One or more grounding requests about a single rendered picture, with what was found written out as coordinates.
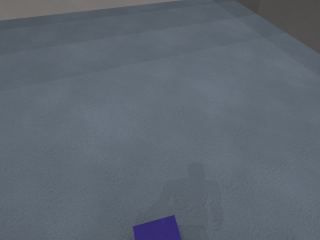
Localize carton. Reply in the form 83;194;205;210
133;215;182;240

